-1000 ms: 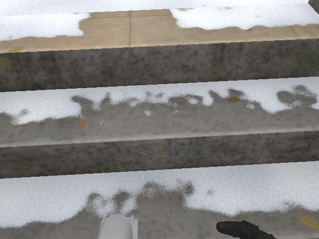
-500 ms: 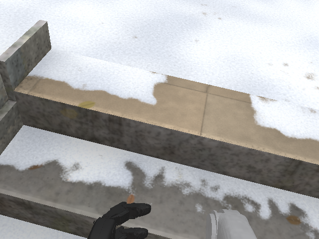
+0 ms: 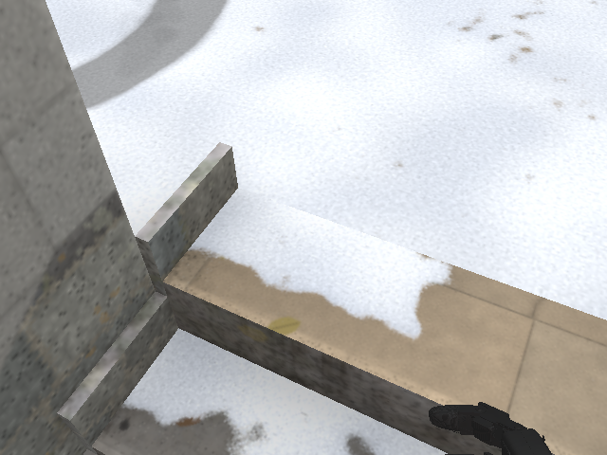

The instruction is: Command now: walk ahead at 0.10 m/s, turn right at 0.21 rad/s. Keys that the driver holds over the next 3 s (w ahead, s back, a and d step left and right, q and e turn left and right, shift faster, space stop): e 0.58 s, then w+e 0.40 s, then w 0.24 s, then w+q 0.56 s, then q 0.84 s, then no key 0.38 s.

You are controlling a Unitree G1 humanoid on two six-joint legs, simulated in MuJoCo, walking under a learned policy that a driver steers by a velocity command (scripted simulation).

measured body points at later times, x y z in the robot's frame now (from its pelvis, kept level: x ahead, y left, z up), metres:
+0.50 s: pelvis +0.06 +0.01 +0.00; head +0.09 +0.01 +0.45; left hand +0.34 +0.13 -0.08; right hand +0.09 -0.28 -0.10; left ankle +0.13 +0.14 -0.73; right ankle +0.03 -0.13 -0.61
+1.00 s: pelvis +0.14 -0.07 +0.03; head +0.15 -0.11 +0.47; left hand +0.21 +0.15 -0.10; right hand +0.27 -0.31 -0.04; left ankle +0.31 -0.04 -0.48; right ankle +0.00 -0.13 -0.73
